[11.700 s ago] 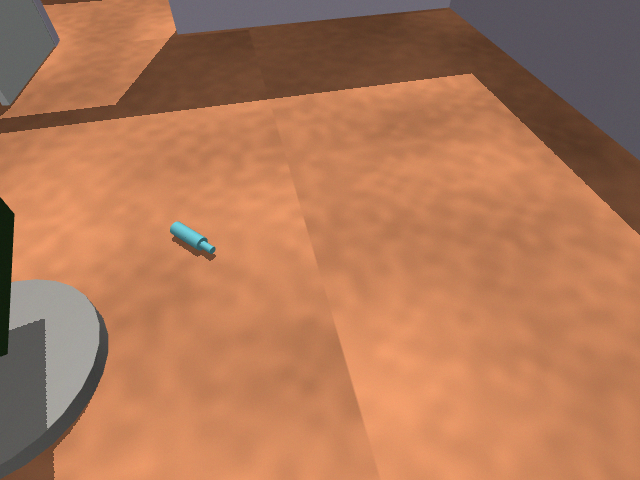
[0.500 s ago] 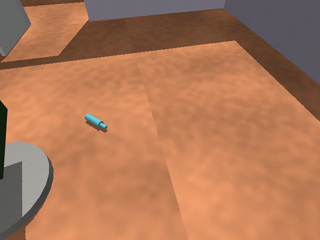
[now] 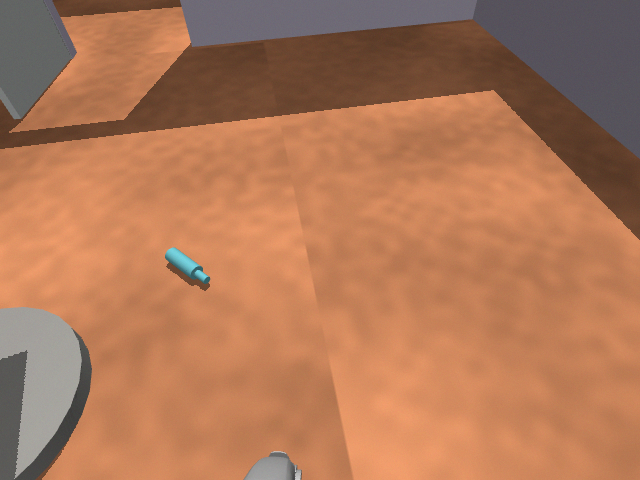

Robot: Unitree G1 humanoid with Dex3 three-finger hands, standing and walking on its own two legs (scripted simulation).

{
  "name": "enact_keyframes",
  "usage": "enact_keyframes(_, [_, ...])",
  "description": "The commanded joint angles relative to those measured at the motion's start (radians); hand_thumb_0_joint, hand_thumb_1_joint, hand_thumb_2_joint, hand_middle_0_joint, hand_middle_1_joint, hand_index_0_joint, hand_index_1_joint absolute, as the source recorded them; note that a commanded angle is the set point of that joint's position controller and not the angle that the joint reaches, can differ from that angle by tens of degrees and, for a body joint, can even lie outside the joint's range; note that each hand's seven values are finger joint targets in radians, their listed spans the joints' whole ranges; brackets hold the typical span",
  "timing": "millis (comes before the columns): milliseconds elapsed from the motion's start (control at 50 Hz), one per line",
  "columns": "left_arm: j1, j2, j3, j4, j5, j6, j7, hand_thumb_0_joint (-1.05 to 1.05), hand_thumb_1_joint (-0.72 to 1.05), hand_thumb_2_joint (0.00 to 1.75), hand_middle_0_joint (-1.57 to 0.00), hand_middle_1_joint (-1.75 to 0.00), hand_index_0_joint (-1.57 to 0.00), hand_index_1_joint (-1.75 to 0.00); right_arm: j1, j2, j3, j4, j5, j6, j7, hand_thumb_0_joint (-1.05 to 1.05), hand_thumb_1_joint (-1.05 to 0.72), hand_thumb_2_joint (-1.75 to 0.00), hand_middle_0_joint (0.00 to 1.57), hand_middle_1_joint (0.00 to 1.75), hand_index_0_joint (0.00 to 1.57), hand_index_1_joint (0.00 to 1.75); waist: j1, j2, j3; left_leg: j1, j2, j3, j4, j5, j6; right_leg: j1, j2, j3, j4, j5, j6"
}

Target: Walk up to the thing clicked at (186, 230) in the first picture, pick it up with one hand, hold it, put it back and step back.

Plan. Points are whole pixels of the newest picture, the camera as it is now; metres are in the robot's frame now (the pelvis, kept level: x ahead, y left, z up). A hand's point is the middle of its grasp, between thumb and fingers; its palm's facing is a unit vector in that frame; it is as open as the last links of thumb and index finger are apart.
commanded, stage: walk up
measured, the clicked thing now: (188, 266) +0.98 +0.62 -0.74
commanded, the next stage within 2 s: none
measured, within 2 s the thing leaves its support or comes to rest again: neither
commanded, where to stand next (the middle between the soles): +1.08 +0.04 m, yaw -2 degrees
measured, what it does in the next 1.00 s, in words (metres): walks ahead: left foot, then right foot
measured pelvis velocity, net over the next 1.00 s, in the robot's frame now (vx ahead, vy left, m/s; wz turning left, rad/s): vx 0.51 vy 0.02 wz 0.01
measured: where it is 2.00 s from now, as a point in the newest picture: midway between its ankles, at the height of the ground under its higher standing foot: (335, 292)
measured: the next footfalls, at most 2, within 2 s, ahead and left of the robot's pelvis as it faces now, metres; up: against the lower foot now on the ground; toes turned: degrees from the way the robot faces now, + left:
left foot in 0.12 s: +0.25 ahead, +0.15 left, +0.00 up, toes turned +6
right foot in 0.58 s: +0.47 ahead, -0.13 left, +0.00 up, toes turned -7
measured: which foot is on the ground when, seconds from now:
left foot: up 0.00-0.10, down 0.12-0.58, up 0.60-0.98, down 1.00-1.00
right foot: down 0.00-0.16, up 0.18-0.56, down 0.58-1.00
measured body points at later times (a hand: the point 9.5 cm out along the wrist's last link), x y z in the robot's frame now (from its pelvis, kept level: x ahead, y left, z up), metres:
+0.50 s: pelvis +0.27 +0.02 +0.00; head +0.28 +0.01 +0.45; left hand +0.36 +0.35 -0.11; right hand +0.31 -0.31 -0.11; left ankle +0.21 +0.14 -0.74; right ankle +0.41 -0.14 -0.71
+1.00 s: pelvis +0.51 +0.02 -0.02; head +0.53 +0.03 +0.43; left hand +0.53 +0.35 -0.13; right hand +0.62 -0.30 -0.11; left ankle +0.64 +0.13 -0.74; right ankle +0.43 -0.12 -0.74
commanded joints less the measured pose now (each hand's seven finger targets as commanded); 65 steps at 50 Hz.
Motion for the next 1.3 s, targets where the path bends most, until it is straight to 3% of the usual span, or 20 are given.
enact_keyframes(0, [-0.062, 0.297, 0.075, -0.102, -0.005, -0.032, 0.020, 0.00, 0.90, 0.90, -0.20, -0.30, -0.20, -0.30, -0.166, -0.167, -0.039, -0.138, -0.006, -0.035, 0.002, 0.00, -0.90, -0.90, 0.20, 0.30, 0.20, 0.30, 0.018, -0.139, 0.074, 0.041, 0.034, 0.084, -0.172, 0.047, 0.032, -0.073, -0.251, 0.118, -0.154, 0.027, -0.150])
enact_keyframes(40, [-0.042, 0.296, 0.066, -0.100, -0.010, -0.025, 0.021, 0.00, 0.90, 0.90, -0.20, -0.30, -0.20, -0.30, -0.167, -0.162, -0.046, -0.140, -0.007, -0.039, -0.004, 0.00, -0.90, -0.90, 0.20, 0.30, 0.20, 0.30, 0.020, -0.128, 0.069, 0.116, 0.018, 0.117, -0.188, 0.032, 0.052, -0.082, -0.276, 0.120, -0.093, 0.175, -0.155])
enact_keyframes(100, [-0.007, 0.244, 0.036, -0.113, -0.018, -0.012, 0.029, 0.00, 0.90, 0.90, -0.20, -0.30, -0.20, -0.30, 0.143, -0.224, -0.080, -0.066, -0.021, -0.054, -0.032, 0.00, -0.90, -0.90, 0.20, 0.30, 0.20, 0.30, -0.127, 0.030, -0.120, 0.592, -0.054, 0.148, -0.260, -0.067, 0.133, -0.235, -0.156, -0.007, 0.452, 0.449, -0.097])
enact_keyframes(120, [0.049, 0.163, 0.011, -0.131, -0.038, -0.010, 0.030, 0.00, 0.90, 0.90, -0.20, -0.30, -0.20, -0.30, 0.259, -0.326, -0.120, -0.070, -0.033, -0.059, -0.047, 0.00, -0.90, -0.90, 0.20, 0.30, 0.20, 0.30, -0.169, 0.259, -0.228, 0.827, 0.200, -0.285, -0.339, -0.262, 0.233, -0.530, -0.030, -0.031, 0.786, 0.171, -0.029])
enact_keyframes(140, [0.029, 0.208, 0.025, -0.141, -0.041, -0.012, 0.036, 0.00, 0.90, 0.90, -0.20, -0.30, -0.20, -0.30, 0.252, -0.371, -0.126, -0.102, 0.001, -0.065, -0.052, 0.00, -0.90, -0.90, 0.20, 0.30, 0.20, 0.30, -0.170, 0.228, -0.272, 0.836, 0.354, -0.662, -0.504, -0.324, 0.323, -0.651, 0.072, 0.139, 0.908, -0.237, -0.034])
enact_keyframes(180, [-0.038, 0.254, 0.014, -0.133, -0.041, -0.013, 0.035, 0.00, 0.90, 0.90, -0.20, -0.30, -0.20, -0.30, 0.126, -0.309, -0.101, -0.126, 0.030, -0.060, -0.065, 0.00, -0.90, -0.90, 0.20, 0.30, 0.20, 0.30, -0.113, 0.027, -0.145, 0.621, 0.305, -0.377, -0.506, -0.264, 0.254, -0.631, -0.045, 0.277, 0.948, -0.107, -0.046])
enact_keyframes(260, [0.052, 0.219, 0.020, -0.079, -0.031, 0.002, 0.007, 0.00, 0.90, 0.90, -0.20, -0.30, -0.20, -0.30, 0.023, -0.216, -0.057, -0.165, 0.025, -0.078, -0.067, 0.00, -0.90, -0.90, 0.20, 0.30, 0.20, 0.30, -0.041, 0.052, -0.027, 0.373, 0.200, -0.060, -0.540, -0.069, 0.214, -0.514, -0.108, 0.203, 0.730, -0.002, 0.001])
enact_keyframes(420, [-0.137, 0.191, 0.032, -0.128, -0.011, -0.001, -0.033, 0.00, 0.90, 0.90, -0.20, -0.30, -0.20, -0.30, 0.032, -0.248, -0.061, -0.191, 0.018, -0.091, -0.051, 0.00, -0.90, -0.90, 0.20, 0.30, 0.20, 0.30, -0.068, 0.071, 0.034, 0.342, 0.180, 0.034, -0.559, -0.175, 0.219, -0.466, -0.118, 0.081, 0.298, 0.194, 0.010])
enact_keyframes(520, [-0.008, 0.218, 0.056, -0.080, -0.008, -0.014, -0.016, 0.00, 0.90, 0.90, -0.20, -0.30, -0.20, -0.30, 0.029, -0.214, -0.044, -0.204, 0.017, -0.077, -0.063, 0.00, -0.90, -0.90, 0.20, 0.30, 0.20, 0.30, 0.027, -0.045, -0.065, 0.274, 0.134, 0.109, -0.223, 0.067, 0.153, -0.121, -0.046, 0.028, 0.237, 0.135, -0.027])
enact_keyframes(540, [0.086, 0.260, 0.075, -0.066, -0.004, -0.025, -0.002, 0.00, 0.90, 0.90, -0.20, -0.30, -0.20, -0.30, 0.077, -0.168, -0.026, -0.202, 0.017, -0.076, -0.063, 0.00, -0.90, -0.90, 0.20, 0.30, 0.20, 0.30, 0.069, -0.179, -0.134, 0.195, 0.063, 0.167, 0.050, 0.094, 0.125, 0.042, -0.083, 0.100, 0.153, 0.017, -0.056])
enact_keyframes(560, [0.171, 0.346, 0.096, -0.071, -0.001, -0.035, 0.016, 0.00, 0.90, 0.90, -0.20, -0.30, -0.20, -0.30, 0.120, -0.095, 0.002, -0.221, 0.019, -0.076, -0.064, 0.00, -0.90, -0.90, 0.20, 0.30, 0.20, 0.30, 0.085, -0.399, -0.176, 0.020, -0.050, 0.152, 0.315, -0.284, 0.085, 0.149, -0.329, 0.490, 0.054, -0.073, -0.107])
enact_keyframes(580, [0.158, 0.400, 0.096, -0.081, -0.020, -0.033, 0.020, 0.00, 0.90, 0.90, -0.20, -0.30, -0.20, -0.30, 0.096, -0.177, -0.018, -0.213, 0.024, -0.068, -0.072, 0.00, -0.90, -0.90, 0.20, 0.30, 0.20, 0.30, 0.083, -0.333, -0.142, -0.133, -0.090, 0.082, 0.434, -0.372, 0.063, 0.162, -0.457, 0.810, -0.077, -0.099, -0.217])
enact_keyframes(700, [-0.037, 0.266, 0.052, -0.146, -0.031, -0.039, 0.032, 0.00, 0.90, 0.90, -0.20, -0.30, -0.20, -0.30, 0.129, -0.180, -0.026, -0.124, 0.023, -0.043, -0.058, 0.00, -0.90, -0.90, 0.20, 0.30, 0.20, 0.30, -0.032, -0.224, -0.027, 0.008, 0.015, -0.009, 0.284, -0.144, 0.043, -0.147, -0.274, 0.278, -0.058, 0.235, -0.186])
enact_keyframes(900, [-0.018, 0.294, 0.058, -0.174, -0.016, -0.036, 0.022, 0.00, 0.90, 0.90, -0.20, -0.30, -0.20, -0.30, -0.056, -0.149, -0.040, -0.179, 0.005, -0.057, -0.018, 0.00, -0.90, -0.90, 0.20, 0.30, 0.20, 0.30, -0.001, -0.165, -0.002, 0.160, 0.005, 0.122, -0.176, 0.019, 0.046, -0.194, -0.268, 0.158, -0.014, 0.100, -0.172])
enact_keyframes(960, [-0.027, 0.248, 0.032, -0.182, -0.012, -0.028, 0.025, 0.00, 0.90, 0.90, -0.20, -0.30, -0.20, -0.30, 0.150, -0.209, -0.068, -0.117, -0.003, -0.068, -0.037, 0.00, -0.90, -0.90, 0.20, 0.30, 0.20, 0.30, -0.119, -0.013, -0.097, 0.528, -0.036, 0.121, -0.220, -0.033, 0.091, -0.348, -0.195, 0.076, 0.328, 0.253, -0.115])
enact_keyframes(980, [0.019, 0.175, 0.006, -0.188, -0.019, -0.024, 0.027, 0.00, 0.90, 0.90, -0.20, -0.30, -0.20, -0.30, 0.273, -0.291, -0.097, -0.096, -0.018, -0.074, -0.052, 0.00, -0.90, -0.90, 0.20, 0.30, 0.20, 0.30, -0.169, 0.218, -0.161, 0.670, 0.129, -0.131, -0.334, -0.255, 0.148, -0.509, -0.102, 0.013, 0.660, 0.126, -0.064])
enact_keyframes(1000, [0.040, 0.172, 0.010, -0.188, -0.033, -0.017, 0.031, 0.00, 0.90, 0.90, -0.20, -0.30, -0.20, -0.30, 0.256, -0.352, -0.105, -0.137, -0.002, -0.078, -0.060, 0.00, -0.90, -0.90, 0.20, 0.30, 0.20, 0.30, -0.149, 0.253, -0.137, 0.694, 0.342, -0.607, -0.545, -0.455, 0.222, -0.713, 0.052, 0.076, 0.821, -0.228, -0.035])
enact_keyframes(1020, [0.002, 0.265, 0.022, -0.168, -0.022, -0.010, 0.044, 0.00, 0.90, 0.90, -0.20, -0.30, -0.20, -0.30, 0.199, -0.350, -0.106, -0.150, 0.033, -0.073, -0.059, 0.00, -0.90, -0.90, 0.20, 0.30, 0.20, 0.30, -0.135, 0.098, -0.109, 0.579, 0.371, -0.607, -0.551, -0.478, 0.285, -0.687, -0.031, 0.196, 0.902, -0.225, -0.045])
enact_keyframes(1100, [0.090, 0.242, 0.021, -0.090, -0.033, -0.001, 0.025, 0.00, 0.90, 0.90, -0.20, -0.30, -0.20, -0.30, 0.056, -0.219, -0.047, -0.176, 0.030, -0.080, -0.071, 0.00, -0.90, -0.90, 0.20, 0.30, 0.20, 0.30, -0.037, 0.074, -0.005, 0.367, 0.215, -0.140, -0.536, -0.160, 0.198, -0.570, -0.117, 0.201, 0.755, -0.029, -0.020])
enact_keyframes(1280, [-0.070, 0.197, 0.026, -0.133, -0.010, 0.007, -0.012, 0.00, 0.90, 0.90, -0.20, -0.30, -0.20, -0.30, 0.084, -0.247, -0.052, -0.197, 0.018, -0.085, -0.063, 0.00, -0.90, -0.90, 0.20, 0.30, 0.20, 0.30, -0.069, 0.056, 0.035, 0.376, 0.197, -0.021, -0.555, -0.166, 0.239, -0.529, -0.131, 0.102, 0.373, 0.117, 0.017])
